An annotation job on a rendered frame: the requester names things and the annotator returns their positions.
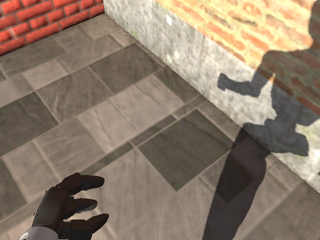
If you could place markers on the robot left forearm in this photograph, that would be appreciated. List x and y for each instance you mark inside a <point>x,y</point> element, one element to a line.
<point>39,233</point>

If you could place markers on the robot left hand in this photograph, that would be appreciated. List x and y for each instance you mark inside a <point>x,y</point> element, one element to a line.
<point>58,204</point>

